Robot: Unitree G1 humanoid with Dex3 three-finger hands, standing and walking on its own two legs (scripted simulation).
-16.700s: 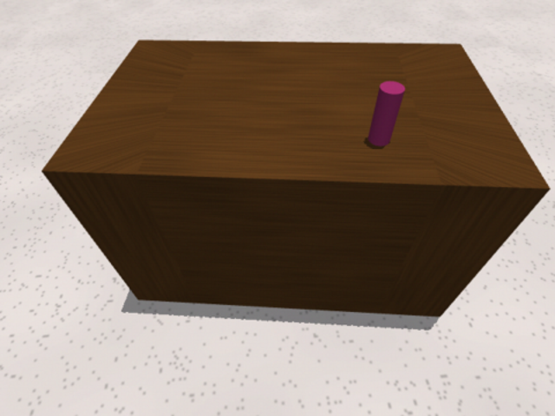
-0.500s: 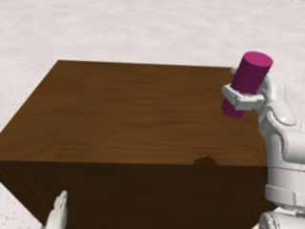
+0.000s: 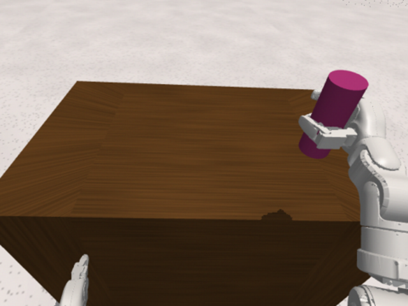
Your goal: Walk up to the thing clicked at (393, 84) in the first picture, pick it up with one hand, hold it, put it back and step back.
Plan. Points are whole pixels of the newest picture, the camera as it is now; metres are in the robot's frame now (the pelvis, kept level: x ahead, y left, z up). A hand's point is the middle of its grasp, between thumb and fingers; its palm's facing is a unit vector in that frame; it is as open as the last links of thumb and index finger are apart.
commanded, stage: hold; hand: right
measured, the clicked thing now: (328, 118) +0.34 -0.18 +0.25
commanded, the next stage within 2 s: crouch in 1.62 s
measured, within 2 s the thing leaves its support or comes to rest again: neither
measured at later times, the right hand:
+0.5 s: hand (323, 117) +0.35 -0.17 +0.25, palm faces +0.16 +0.99 +0.01, open 7.8 cm
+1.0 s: hand (322, 120) +0.34 -0.17 +0.24, palm faces +0.16 +0.99 +0.01, open 7.8 cm
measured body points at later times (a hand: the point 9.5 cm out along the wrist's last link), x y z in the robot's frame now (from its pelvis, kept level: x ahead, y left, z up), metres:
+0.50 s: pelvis +0.00 +0.00 +0.00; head -0.05 +0.03 +0.45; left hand +0.16 +0.26 -0.07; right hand +0.33 -0.23 +0.25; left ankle -0.01 +0.14 -0.73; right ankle +0.04 -0.14 -0.73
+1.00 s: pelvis +0.00 +0.00 +0.00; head -0.05 +0.03 +0.45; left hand +0.16 +0.26 -0.08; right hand +0.33 -0.23 +0.25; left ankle -0.01 +0.14 -0.73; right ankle +0.04 -0.14 -0.73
